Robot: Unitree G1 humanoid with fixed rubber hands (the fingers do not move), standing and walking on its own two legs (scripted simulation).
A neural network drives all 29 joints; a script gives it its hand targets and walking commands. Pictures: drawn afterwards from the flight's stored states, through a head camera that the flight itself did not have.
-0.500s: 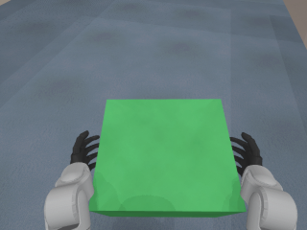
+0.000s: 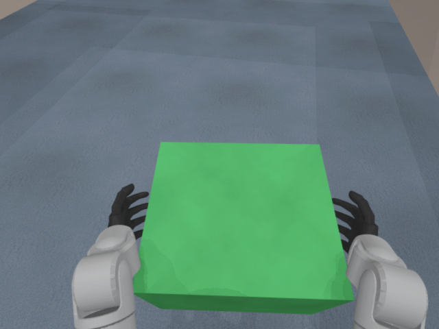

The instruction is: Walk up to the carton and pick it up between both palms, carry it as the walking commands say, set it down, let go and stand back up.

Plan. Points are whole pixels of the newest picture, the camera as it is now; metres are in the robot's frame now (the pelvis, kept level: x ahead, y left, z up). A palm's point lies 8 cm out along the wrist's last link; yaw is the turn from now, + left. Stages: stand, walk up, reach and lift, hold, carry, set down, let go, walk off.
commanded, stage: carry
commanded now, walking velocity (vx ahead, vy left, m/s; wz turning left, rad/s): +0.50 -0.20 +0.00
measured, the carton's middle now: (237, 229) +0.31 -0.01 +0.01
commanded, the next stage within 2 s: none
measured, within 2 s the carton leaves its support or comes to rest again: neither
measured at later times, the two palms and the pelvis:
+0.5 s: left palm (200, 100) +0.59 +0.07 +0.10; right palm (366, 109) +0.54 -0.29 +0.11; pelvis +0.32 -0.08 +0.02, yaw -4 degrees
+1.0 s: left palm (248, 45) +0.87 -0.05 +0.10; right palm (370, 42) +0.87 -0.42 +0.10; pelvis +0.62 -0.24 +0.01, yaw -1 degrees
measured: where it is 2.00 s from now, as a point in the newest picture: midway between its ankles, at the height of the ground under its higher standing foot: (295, 152)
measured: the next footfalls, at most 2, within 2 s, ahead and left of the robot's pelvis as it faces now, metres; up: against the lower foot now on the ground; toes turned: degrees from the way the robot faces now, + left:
left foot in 0.30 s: +0.34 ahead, +0.04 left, +0.00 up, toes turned +7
right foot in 0.68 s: +0.58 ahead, -0.28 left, +0.00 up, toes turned -12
